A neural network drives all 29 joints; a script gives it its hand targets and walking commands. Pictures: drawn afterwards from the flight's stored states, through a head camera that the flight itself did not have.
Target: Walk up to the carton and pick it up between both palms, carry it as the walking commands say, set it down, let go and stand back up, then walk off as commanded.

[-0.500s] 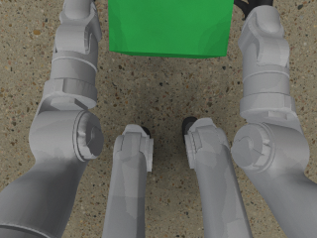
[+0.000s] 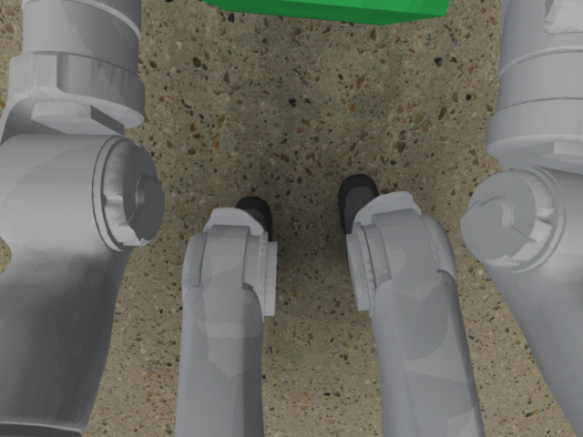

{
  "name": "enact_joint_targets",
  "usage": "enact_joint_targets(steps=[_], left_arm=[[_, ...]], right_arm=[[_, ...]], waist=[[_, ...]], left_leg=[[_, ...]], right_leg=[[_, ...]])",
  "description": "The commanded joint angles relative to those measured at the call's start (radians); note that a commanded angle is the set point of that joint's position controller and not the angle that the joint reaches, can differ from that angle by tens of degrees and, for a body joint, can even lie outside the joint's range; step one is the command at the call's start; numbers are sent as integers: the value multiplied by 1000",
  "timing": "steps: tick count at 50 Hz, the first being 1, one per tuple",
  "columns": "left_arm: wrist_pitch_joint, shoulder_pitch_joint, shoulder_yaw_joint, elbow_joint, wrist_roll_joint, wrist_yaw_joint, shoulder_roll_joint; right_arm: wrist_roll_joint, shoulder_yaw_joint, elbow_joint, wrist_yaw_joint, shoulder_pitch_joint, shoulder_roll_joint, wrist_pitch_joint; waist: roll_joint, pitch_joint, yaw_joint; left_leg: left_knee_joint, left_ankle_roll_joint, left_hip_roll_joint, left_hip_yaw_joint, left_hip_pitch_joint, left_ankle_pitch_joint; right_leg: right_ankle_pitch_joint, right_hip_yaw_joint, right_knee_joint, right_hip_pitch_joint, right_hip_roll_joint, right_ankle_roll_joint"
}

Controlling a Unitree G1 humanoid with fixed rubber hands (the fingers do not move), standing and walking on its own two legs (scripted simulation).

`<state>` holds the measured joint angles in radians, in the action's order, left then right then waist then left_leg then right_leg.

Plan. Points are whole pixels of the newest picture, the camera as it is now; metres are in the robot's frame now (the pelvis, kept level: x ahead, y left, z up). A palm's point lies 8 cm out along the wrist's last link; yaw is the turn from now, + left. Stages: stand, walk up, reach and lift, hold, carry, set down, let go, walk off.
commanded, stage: set down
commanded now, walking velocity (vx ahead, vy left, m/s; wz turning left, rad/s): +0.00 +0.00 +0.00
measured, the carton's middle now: out of the picture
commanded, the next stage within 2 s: none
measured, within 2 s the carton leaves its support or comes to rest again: neither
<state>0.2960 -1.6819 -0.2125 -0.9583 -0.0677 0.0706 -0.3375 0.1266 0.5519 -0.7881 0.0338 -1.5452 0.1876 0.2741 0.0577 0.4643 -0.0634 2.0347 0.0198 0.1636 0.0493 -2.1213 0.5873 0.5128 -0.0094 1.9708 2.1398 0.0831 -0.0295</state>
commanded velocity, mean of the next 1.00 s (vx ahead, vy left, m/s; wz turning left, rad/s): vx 0.00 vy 0.00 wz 0.00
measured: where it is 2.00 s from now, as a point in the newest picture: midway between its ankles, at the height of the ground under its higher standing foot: (307, 254)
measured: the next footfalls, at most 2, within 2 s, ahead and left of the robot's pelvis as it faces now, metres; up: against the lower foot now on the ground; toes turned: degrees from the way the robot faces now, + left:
none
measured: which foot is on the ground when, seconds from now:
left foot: down 0.00-1.00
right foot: down 0.00-1.00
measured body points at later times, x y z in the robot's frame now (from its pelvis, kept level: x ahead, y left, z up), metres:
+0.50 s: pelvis +0.00 +0.00 -0.01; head +0.39 +0.00 +0.21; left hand +0.61 +0.12 -0.18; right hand +0.56 -0.20 -0.19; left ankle +0.10 +0.10 -0.39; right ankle +0.13 -0.11 -0.39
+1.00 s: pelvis +0.01 +0.00 -0.01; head +0.40 +0.00 +0.20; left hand +0.62 +0.12 -0.19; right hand +0.57 -0.21 -0.19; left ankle +0.10 +0.10 -0.39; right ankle +0.13 -0.11 -0.39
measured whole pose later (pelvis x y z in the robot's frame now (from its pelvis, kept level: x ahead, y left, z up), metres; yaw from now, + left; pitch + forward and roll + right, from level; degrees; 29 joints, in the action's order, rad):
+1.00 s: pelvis +0.01 +0.00 -0.01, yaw +0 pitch +41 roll -3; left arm 0.22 -1.62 -0.26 -0.98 -0.13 0.02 -0.31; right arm 0.16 0.58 -0.79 -0.04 -1.47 0.18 0.23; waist 0.04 0.39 -0.06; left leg 2.06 0.01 0.17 0.05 -2.16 0.62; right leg 0.54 -0.01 2.00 2.18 0.08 -0.03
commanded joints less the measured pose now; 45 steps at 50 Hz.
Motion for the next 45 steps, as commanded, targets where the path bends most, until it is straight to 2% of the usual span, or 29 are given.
enact_joint_targets(steps=[1,2,3,4,5,6,7,8,9,12,14,15,16,17,18,19,20,22,23,26,28,31,34,35,36,40,42,44,45], left_arm=[[-17,-238,238,-59,103,-304,976],[-35,-268,248,-27,126,-311,952],[-42,-210,234,-42,106,-301,962],[-41,-193,231,-101,86,-301,969],[-47,-142,231,-86,93,-305,1005],[-49,-99,232,-128,91,-300,1013],[-66,-160,258,-43,122,-294,1022],[-57,-104,196,-117,59,-288,961],[-49,-91,193,-161,35,-283,951],[-54,-152,202,-114,40,-270,951],[-54,-113,184,-142,29,-281,945],[-62,-191,189,-109,54,-272,917],[-51,-166,166,-120,3,-276,906],[-46,-174,140,-140,-14,-272,880],[-32,-183,147,-149,-10,-274,880],[-46,-215,160,-99,24,-275,899],[-33,-176,134,-160,7,-280,901],[-32,-254,160,-130,42,-273,873],[-14,-179,131,-209,-6,-288,868],[-16,-185,151,-189,-9,-268,880],[-27,-197,130,-180,-4,-278,864],[-3,-110,110,-252,-25,-276,843],[-30,-170,98,-184,-18,-272,796],[-26,-116,109,-232,-26,-274,843],[-18,-80,96,-279,-54,-274,823],[-29,-107,121,-211,-47,-265,832],[-31,-101,81,-235,-48,-275,836],[-42,-120,103,-204,-46,-268,809],[-47,-129,142,-166,-17,-269,818]], right_arm=[[-63,-389,-45,-242,-346,-786,12],[-40,-387,-99,-243,-269,-804,18],[-74,-431,-13,-245,-326,-829,-2],[-75,-419,-100,-251,-294,-856,7],[-58,-415,-100,-251,-220,-831,2],[-71,-422,-50,-253,-257,-803,-17],[-63,-414,-62,-256,-199,-802,-19],[-43,-397,-157,-269,-160,-831,7],[-30,-354,-176,-269,-150,-811,1],[-70,-370,-48,-272,-270,-774,-19],[-64,-382,-60,-263,-254,-788,-13],[-40,-369,-103,-263,-260,-778,-3],[-37,-331,-140,-264,-242,-781,4],[-26,-305,-148,-275,-244,-793,11],[-29,-279,-156,-276,-225,-750,13],[-13,-302,-130,-276,-270,-778,15],[-4,-312,-130,-272,-271,-735,15],[-6,-329,-20,-256,-368,-675,7],[35,-269,-177,-261,-226,-715,31],[-26,-313,-64,-267,-312,-710,12],[35,-251,-172,-262,-265,-713,19],[59,-210,-207,-261,-166,-666,30],[28,-273,-162,-262,-234,-680,26],[57,-235,-219,-259,-181,-699,24],[40,-253,-123,-254,-223,-672,9],[26,-232,-216,-269,-144,-694,16],[31,-259,-176,-267,-205,-681,10],[13,-266,-156,-265,-193,-690,3],[5,-263,-139,-264,-205,-696,-1]], waist=[[36,-1241,-118],[-3,-1213,-155],[0,-1270,-104],[13,-1204,-93],[8,-1232,-134],[3,-1236,-103],[33,-1246,-141],[-16,-1131,-101],[28,-1093,-97],[72,-1073,-97],[6,-1046,-77],[-40,-1049,-109],[44,-1011,-41],[5,-956,-42],[90,-942,-80],[19,-990,-105],[11,-976,-83],[-17,-1012,-110],[33,-907,-115],[91,-984,-42],[24,-914,-123],[74,-888,-102],[-25,-904,-56],[23,-890,-99],[41,-907,-42],[80,-890,-76],[-13,-898,-88],[2,-916,-48],[9,-943,-75]], left_leg=[[-61,-35,-2,-81,258,-257],[-69,-34,-2,-69,205,-250],[-62,-37,-15,-59,262,-339],[-60,-39,-10,-66,255,-318],[-49,-27,-15,-62,222,-365],[-45,-21,-15,-53,259,-417],[-37,-13,-15,-41,310,-464],[-72,-29,-11,-54,235,-366],[-78,-24,-8,-52,250,-341],[-67,-27,-28,-19,323,-380],[-71,-37,-17,-41,229,-299],[-86,-43,-11,-25,200,-255],[-90,-42,-15,-62,185,-196],[-107,-48,-15,-49,208,-195],[-109,-42,-21,-41,223,-157],[-104,-48,-17,-23,216,-170],[-94,-41,-11,-47,192,-163],[-72,-46,-19,-44,189,-151],[-97,-46,-22,-51,168,-91],[-77,-40,-18,-65,234,-164],[-98,-46,-12,-37,159,-109],[-97,-35,-7,-55,197,-107],[-71,-50,-24,-54,171,-146],[-96,-45,-16,-28,183,-173],[-82,-49,-22,-43,199,-167],[-82,-37,-26,-38,226,-203],[-66,-52,-14,-38,188,-184],[-66,-49,-19,-42,196,-214],[-64,-50,-21,-38,198,-217]], right_leg=[[-369,-9,-6,-664,13,35],[-417,-8,-1,-696,15,39],[-481,-18,32,-673,19,25],[-431,-19,26,-611,16,27],[-533,-5,29,-689,14,35],[-523,-16,44,-632,15,32],[-519,-9,20,-578,13,31],[-460,-18,2,-557,16,18],[-406,-27,9,-510,16,27],[-343,-30,23,-387,18,30],[-331,-12,-4,-484,10,29],[-312,-26,15,-484,3,21],[-262,-3,3,-488,17,31],[-235,-13,-9,-432,16,21],[-207,-11,-3,-424,13,35],[-214,-24,2,-429,12,23],[-214,-18,-12,-454,12,23],[-203,-20,-13,-473,3,20],[-162,-7,-26,-449,11,25],[-188,-6,-14,-434,14,32],[-175,-24,-22,-432,10,17],[-151,-20,-29,-427,18,26],[-204,-3,-21,-460,4,14],[-221,-18,-2,-429,12,19],[-202,-3,-11,-434,11,27],[-221,-16,7,-386,15,22],[-225,-27,-7,-423,10,8],[-239,-14,0,-424,11,17],[-262,-6,4,-449,13,19]])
